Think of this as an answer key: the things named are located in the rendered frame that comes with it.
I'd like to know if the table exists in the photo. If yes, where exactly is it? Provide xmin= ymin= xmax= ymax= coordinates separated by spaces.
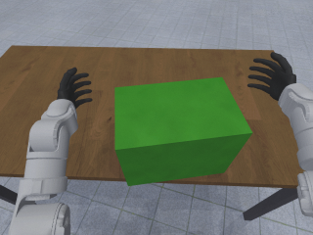
xmin=0 ymin=45 xmax=305 ymax=221

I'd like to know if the robot left upper arm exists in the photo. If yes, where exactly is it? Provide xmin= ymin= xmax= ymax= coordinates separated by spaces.
xmin=10 ymin=203 xmax=71 ymax=235

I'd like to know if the robot left forearm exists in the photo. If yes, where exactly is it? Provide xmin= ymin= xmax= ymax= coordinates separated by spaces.
xmin=8 ymin=99 xmax=78 ymax=235

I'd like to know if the carton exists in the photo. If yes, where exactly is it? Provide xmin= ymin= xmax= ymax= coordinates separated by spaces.
xmin=114 ymin=77 xmax=252 ymax=186

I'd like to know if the right robot hand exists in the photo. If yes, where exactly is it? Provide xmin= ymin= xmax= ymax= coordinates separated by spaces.
xmin=247 ymin=52 xmax=296 ymax=101

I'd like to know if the left robot hand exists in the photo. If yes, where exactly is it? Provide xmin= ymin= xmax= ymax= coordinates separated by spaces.
xmin=57 ymin=67 xmax=93 ymax=109

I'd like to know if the robot right upper arm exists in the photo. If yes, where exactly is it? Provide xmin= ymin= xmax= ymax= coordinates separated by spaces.
xmin=296 ymin=170 xmax=313 ymax=217

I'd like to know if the robot right forearm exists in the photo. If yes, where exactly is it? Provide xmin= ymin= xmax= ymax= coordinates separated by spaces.
xmin=278 ymin=83 xmax=313 ymax=171

